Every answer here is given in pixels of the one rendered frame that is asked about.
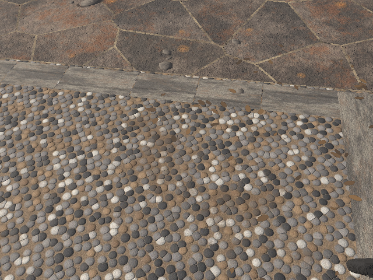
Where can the right robot hand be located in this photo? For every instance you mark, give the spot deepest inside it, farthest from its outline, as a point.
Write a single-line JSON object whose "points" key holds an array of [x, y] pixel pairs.
{"points": [[363, 266]]}

